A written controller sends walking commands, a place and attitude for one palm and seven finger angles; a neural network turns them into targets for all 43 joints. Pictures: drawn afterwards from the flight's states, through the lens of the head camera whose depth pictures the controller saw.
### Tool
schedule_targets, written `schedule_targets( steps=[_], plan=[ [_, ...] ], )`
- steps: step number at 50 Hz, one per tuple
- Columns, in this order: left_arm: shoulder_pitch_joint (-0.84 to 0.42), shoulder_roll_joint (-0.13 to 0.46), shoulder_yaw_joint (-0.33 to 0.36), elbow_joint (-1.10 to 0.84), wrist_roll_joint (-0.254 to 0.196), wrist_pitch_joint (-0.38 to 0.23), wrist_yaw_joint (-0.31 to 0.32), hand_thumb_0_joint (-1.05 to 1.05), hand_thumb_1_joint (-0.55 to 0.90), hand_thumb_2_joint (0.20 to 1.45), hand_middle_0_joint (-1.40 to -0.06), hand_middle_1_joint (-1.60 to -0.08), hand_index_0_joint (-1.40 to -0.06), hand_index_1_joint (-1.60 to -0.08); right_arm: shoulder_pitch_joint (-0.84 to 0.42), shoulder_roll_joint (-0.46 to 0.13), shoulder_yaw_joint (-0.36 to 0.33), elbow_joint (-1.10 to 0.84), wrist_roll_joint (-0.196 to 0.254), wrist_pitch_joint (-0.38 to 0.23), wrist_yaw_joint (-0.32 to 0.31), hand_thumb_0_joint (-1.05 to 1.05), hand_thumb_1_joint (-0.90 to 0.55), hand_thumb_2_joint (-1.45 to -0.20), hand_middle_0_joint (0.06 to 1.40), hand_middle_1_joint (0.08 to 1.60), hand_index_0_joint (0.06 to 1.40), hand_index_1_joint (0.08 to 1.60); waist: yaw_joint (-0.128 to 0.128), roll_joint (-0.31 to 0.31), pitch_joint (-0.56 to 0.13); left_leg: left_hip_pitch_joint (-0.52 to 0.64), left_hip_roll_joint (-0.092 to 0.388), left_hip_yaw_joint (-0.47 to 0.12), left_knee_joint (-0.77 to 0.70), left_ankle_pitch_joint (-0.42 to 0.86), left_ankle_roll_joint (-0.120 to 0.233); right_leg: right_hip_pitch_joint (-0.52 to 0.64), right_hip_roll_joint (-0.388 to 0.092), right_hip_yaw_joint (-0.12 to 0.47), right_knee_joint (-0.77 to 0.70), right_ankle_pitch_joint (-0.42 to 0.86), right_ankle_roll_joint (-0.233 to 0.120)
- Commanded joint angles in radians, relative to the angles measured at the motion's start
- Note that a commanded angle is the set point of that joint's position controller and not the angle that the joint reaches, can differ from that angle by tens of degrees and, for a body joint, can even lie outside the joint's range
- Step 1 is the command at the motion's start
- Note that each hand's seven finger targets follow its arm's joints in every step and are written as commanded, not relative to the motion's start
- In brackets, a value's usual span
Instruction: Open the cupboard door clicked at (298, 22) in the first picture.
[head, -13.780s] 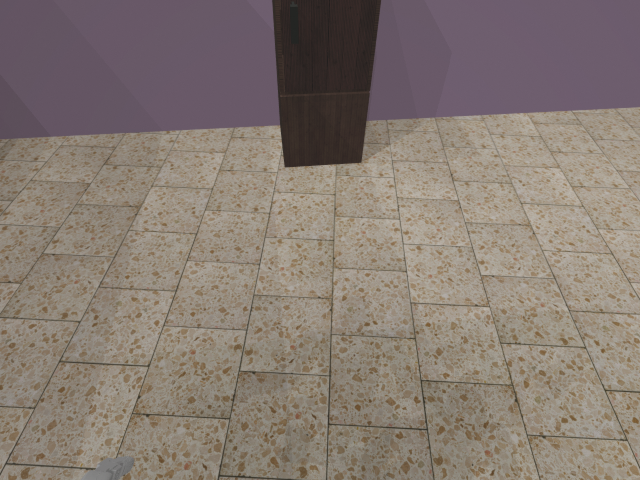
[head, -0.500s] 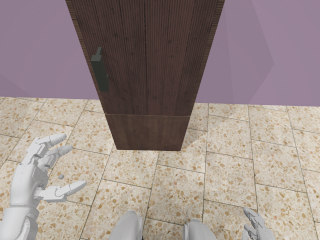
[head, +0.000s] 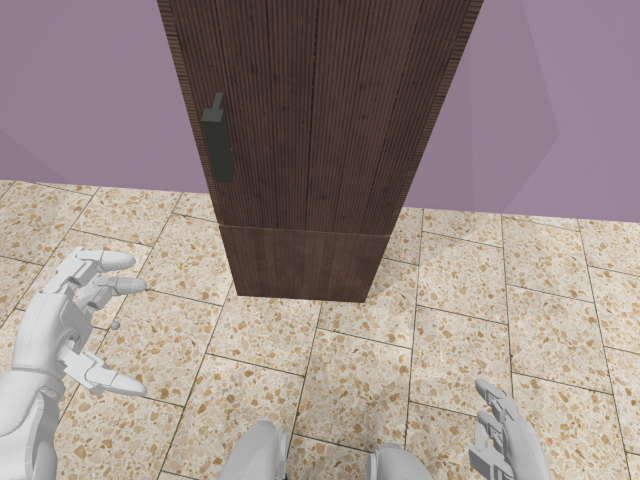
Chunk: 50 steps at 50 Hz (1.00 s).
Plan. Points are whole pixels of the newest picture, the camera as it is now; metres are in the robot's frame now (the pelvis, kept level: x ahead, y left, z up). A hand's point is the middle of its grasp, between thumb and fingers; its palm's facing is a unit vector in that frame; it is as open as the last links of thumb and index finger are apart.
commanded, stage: raise the hand with hooked fingers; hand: left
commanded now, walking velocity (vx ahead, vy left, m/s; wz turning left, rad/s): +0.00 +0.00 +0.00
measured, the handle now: (222, 138) +0.59 +0.20 +0.03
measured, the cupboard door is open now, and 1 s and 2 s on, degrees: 0 0 0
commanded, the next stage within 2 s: move the hooked fingers beside the handle in 0.66 s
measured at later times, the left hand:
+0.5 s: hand (134, 302) +0.30 +0.24 +0.04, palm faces +0.04 -1.00 -0.05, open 14.0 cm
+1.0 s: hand (142, 279) +0.33 +0.24 +0.04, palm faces +0.03 -1.00 -0.04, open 14.0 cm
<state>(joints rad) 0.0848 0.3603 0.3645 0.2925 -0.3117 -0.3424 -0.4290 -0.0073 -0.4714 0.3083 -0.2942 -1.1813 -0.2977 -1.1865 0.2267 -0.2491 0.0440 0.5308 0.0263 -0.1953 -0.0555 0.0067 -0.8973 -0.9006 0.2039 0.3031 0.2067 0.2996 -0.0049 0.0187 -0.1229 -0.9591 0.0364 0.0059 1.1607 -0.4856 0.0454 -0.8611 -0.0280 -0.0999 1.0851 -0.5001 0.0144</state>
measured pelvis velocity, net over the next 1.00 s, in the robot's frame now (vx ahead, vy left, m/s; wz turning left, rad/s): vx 0.01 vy -0.03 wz -0.01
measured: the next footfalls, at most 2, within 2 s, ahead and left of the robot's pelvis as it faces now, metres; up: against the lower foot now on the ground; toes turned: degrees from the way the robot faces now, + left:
none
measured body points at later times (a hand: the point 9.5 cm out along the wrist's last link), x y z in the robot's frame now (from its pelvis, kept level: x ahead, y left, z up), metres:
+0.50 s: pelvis +0.01 -0.03 +0.00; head +0.09 -0.01 +0.44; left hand +0.29 +0.29 +0.05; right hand +0.15 -0.29 -0.08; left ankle +0.04 +0.08 -0.65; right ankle +0.02 -0.14 -0.65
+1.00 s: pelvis +0.01 -0.03 -0.01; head +0.10 -0.01 +0.43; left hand +0.32 +0.29 +0.04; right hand +0.16 -0.28 -0.09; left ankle +0.04 +0.08 -0.65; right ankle +0.02 -0.14 -0.65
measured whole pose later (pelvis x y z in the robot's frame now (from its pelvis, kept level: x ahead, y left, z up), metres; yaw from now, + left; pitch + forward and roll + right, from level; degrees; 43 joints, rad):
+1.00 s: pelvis +0.01 -0.03 -0.01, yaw +0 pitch +18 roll -3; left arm -0.14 0.40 0.45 0.54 -0.33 -0.39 -0.50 -0.01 -0.50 0.30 -0.30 -1.20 -0.30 -1.20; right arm 0.24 -0.27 0.03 0.58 0.04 -0.18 -0.07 0.01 -0.90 -0.90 0.20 0.30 0.21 0.30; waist -0.02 0.02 -0.13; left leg -0.99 0.06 0.00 1.18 -0.50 0.01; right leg -0.91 -0.01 -0.10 1.13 -0.53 -0.02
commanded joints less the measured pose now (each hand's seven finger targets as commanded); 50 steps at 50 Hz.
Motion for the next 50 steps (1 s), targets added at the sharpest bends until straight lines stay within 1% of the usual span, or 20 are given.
schedule_targets(
  steps=[1,5,8,11,13,16,21,22,26,31,34,36,37,39,41,42,43,47,49,50],
  plan=[
    [-0.167,0.253,0.145,-0.2,-0.05,-0.104,-0.005,0.0,-0.5,0.3,-0.3,-1.2,-0.3,-1.2,0.03,-0.176,-0.081,-0.11,-0.003,-0.045,-0.022,0.0,-0.9,-0.9,0.2,0.3,0.2,0.3,0.008,0.127,-0.304,0.354,-0.008,-0.109,-0.22,0.296,-0.063,0.028,0.073,0.006,-0.1,0.156,-0.055],
    [-0.187,0.246,0.145,-0.089,-0.056,-0.089,-0.032,0.0,-0.5,0.3,-0.3,-1.2,-0.3,-1.2,0.035,-0.182,-0.083,-0.095,0.004,-0.035,-0.021,0.0,-0.9,-0.9,0.2,0.3,0.2,0.3,-0.008,0.093,-0.269,0.308,-0.01,-0.089,-0.215,0.244,-0.049,0.028,0.067,0.013,-0.119,0.145,-0.046],
    [-0.224,0.27,0.156,-0.043,-0.069,-0.068,-0.071,0.0,-0.5,0.3,-0.3,-1.2,-0.3,-1.2,0.041,-0.189,-0.084,-0.093,0.009,-0.032,-0.024,0.0,-0.9,-0.9,0.2,0.3,0.2,0.3,-0.009,0.084,-0.284,0.285,-0.016,-0.071,-0.205,0.243,-0.038,0.061,0.065,0.024,-0.13,0.162,-0.046],
    [-0.215,0.247,0.132,-0.051,-0.084,-0.06,-0.099,0.0,-0.5,0.3,-0.3,-1.2,-0.3,-1.2,0.047,-0.188,-0.086,-0.107,0.01,-0.036,-0.023,0.0,-0.9,-0.9,0.2,0.3,0.2,0.3,-0.007,0.059,-0.314,0.277,-0.022,-0.059,-0.19,0.267,-0.026,0.096,0.066,0.037,-0.135,0.194,-0.045],
    [-0.203,0.264,0.146,-0.07,-0.081,-0.068,-0.097,0.0,-0.5,0.3,-0.3,-1.2,-0.3,-1.2,0.053,-0.188,-0.089,-0.105,0.009,-0.037,-0.018,0.0,-0.9,-0.9,0.2,0.3,0.2,0.3,0.001,0.075,-0.337,0.294,-0.02,-0.056,-0.186,0.305,-0.026,0.103,0.064,0.039,-0.13,0.228,-0.043],
    [-0.202,0.286,0.173,-0.073,-0.085,-0.092,-0.075,0.0,-0.5,0.3,-0.3,-1.2,-0.3,-1.2,0.054,-0.184,-0.09,-0.103,0.005,-0.036,-0.016,0.0,-0.9,-0.9,0.2,0.3,0.2,0.3,-0.002,0.042,-0.298,0.249,-0.021,-0.047,-0.173,0.276,-0.021,0.108,0.067,0.052,-0.133,0.211,-0.043],
    [-0.225,0.291,0.188,-0.077,-0.076,-0.119,-0.04,0.0,-0.5,0.3,-0.3,-1.2,-0.3,-1.2,0.047,-0.176,-0.089,-0.104,0.006,-0.028,-0.014,0.0,-0.9,-0.9,0.2,0.3,0.2,0.3,0.0,0.074,-0.282,0.227,-0.023,-0.036,-0.172,0.239,-0.021,0.112,0.062,0.066,-0.133,0.18,-0.042],
    [-0.221,0.29,0.183,-0.082,-0.071,-0.121,-0.041,0.0,-0.5,0.3,-0.3,-1.2,-0.3,-1.2,0.043,-0.174,-0.088,-0.104,0.007,-0.028,-0.013,0.0,-0.9,-0.9,0.2,0.3,0.2,0.3,0.006,0.107,-0.3,0.24,-0.024,-0.034,-0.177,0.246,-0.022,0.118,0.058,0.07,-0.132,0.189,-0.041],
    [-0.206,0.267,0.151,-0.089,-0.067,-0.117,-0.047,0.0,-0.5,0.3,-0.3,-1.2,-0.3,-1.2,0.048,-0.173,-0.088,-0.109,0.01,-0.027,-0.015,0.0,-0.9,-0.9,0.2,0.3,0.2,0.3,-0.006,0.092,-0.308,0.243,-0.023,-0.031,-0.173,0.25,-0.017,0.13,0.06,0.073,-0.138,0.203,-0.038],
    [-0.224,0.269,0.162,-0.05,-0.083,-0.106,-0.059,0.0,-0.5,0.3,-0.3,-1.2,-0.3,-1.2,0.045,-0.176,-0.085,-0.104,0.012,-0.024,-0.022,0.0,-0.9,-0.9,0.2,0.3,0.2,0.3,-0.02,0.013,-0.281,0.183,-0.024,-0.026,-0.149,0.213,-0.012,0.143,0.057,0.101,-0.158,0.173,-0.029],
    [-0.239,0.269,0.164,-0.046,-0.076,-0.114,-0.058,0.0,-0.5,0.3,-0.3,-1.2,-0.3,-1.2,0.039,-0.173,-0.084,-0.098,0.012,-0.027,-0.022,0.0,-0.9,-0.9,0.2,0.3,0.2,0.3,-0.011,0.058,-0.288,0.205,-0.023,-0.028,-0.156,0.227,-0.016,0.131,0.054,0.089,-0.144,0.193,-0.031],
    [-0.245,0.269,0.158,-0.044,-0.076,-0.113,-0.061,0.0,-0.5,0.3,-0.3,-1.2,-0.3,-1.2,0.037,-0.173,-0.082,-0.103,0.01,-0.028,-0.022,0.0,-0.9,-0.9,0.2,0.3,0.2,0.3,-0.012,0.064,-0.286,0.2,-0.023,-0.027,-0.149,0.228,-0.013,0.125,0.058,0.091,-0.138,0.192,-0.034],
    [-0.233,0.261,0.157,-0.032,-0.074,-0.11,-0.061,0.0,-0.5,0.3,-0.3,-1.2,-0.3,-1.2,0.04,-0.172,-0.082,-0.1,0.011,-0.026,-0.022,0.0,-0.9,-0.9,0.2,0.3,0.2,0.3,-0.013,0.036,-0.289,0.207,-0.022,-0.028,-0.154,0.234,-0.014,0.129,0.058,0.087,-0.14,0.203,-0.031],
    [-0.247,0.262,0.148,-0.052,-0.069,-0.115,-0.066,0.0,-0.5,0.3,-0.3,-1.2,-0.3,-1.2,0.04,-0.172,-0.084,-0.099,0.011,-0.028,-0.022,0.0,-0.9,-0.9,0.2,0.3,0.2,0.3,-0.015,0.064,-0.309,0.227,-0.022,-0.028,-0.153,0.255,-0.014,0.132,0.055,0.085,-0.133,0.231,-0.031],
    [-0.316,0.277,0.149,-0.042,-0.069,-0.114,-0.065,0.0,-0.5,0.3,-0.3,-1.2,-0.3,-1.2,0.044,-0.176,-0.08,-0.091,0.008,-0.028,-0.025,0.0,-0.9,-0.9,0.2,0.3,0.2,0.3,-0.025,0.062,-0.305,0.218,-0.021,-0.032,-0.139,0.259,-0.013,0.111,0.06,0.081,-0.12,0.236,-0.034],
    [-0.354,0.307,0.171,-0.024,-0.059,-0.115,-0.063,0.0,-0.5,0.3,-0.3,-1.2,-0.3,-1.2,0.046,-0.178,-0.082,-0.08,0.009,-0.026,-0.027,0.0,-0.9,-0.9,0.2,0.3,0.2,0.3,-0.027,0.063,-0.303,0.215,-0.017,-0.035,-0.141,0.25,-0.016,0.1,0.059,0.082,-0.119,0.223,-0.033],
    [-0.375,0.282,0.149,0.0,-0.057,-0.114,-0.062,0.0,-0.5,0.3,-0.3,-1.2,-0.3,-1.2,0.045,-0.176,-0.079,-0.078,0.009,-0.026,-0.029,0.0,-0.9,-0.9,0.2,0.3,0.2,0.3,-0.035,0.054,-0.287,0.21,-0.019,-0.036,-0.143,0.226,-0.015,0.084,0.058,0.081,-0.123,0.198,-0.032],
    [-0.436,0.31,0.165,0.042,-0.049,-0.113,-0.066,0.0,-0.5,0.3,-0.3,-1.2,-0.3,-1.2,0.051,-0.18,-0.079,-0.068,0.008,-0.024,-0.036,0.0,-0.9,-0.9,0.2,0.3,0.2,0.3,-0.025,0.077,-0.325,0.218,-0.017,-0.036,-0.138,0.233,-0.017,0.087,0.056,0.084,-0.116,0.199,-0.036],
    [-0.479,0.315,0.154,0.059,-0.039,-0.104,-0.068,0.0,-0.5,0.3,-0.3,-1.2,-0.3,-1.2,0.055,-0.182,-0.08,-0.064,0.009,-0.019,-0.036,0.0,-0.9,-0.9,0.2,0.3,0.2,0.3,-0.031,0.085,-0.339,0.227,-0.016,-0.037,-0.141,0.242,-0.016,0.083,0.055,0.079,-0.113,0.21,-0.035],
    [-0.476,0.328,0.164,0.075,-0.033,-0.097,-0.066,0.0,-0.5,0.3,-0.3,-1.2,-0.3,-1.2,0.06,-0.183,-0.081,-0.06,0.009,-0.017,-0.035,0.0,-0.9,-0.9,0.2,0.3,0.2,0.3,-0.024,0.094,-0.349,0.238,-0.015,-0.039,-0.145,0.257,-0.018,0.086,0.055,0.076,-0.11,0.221,-0.037]
  ],
)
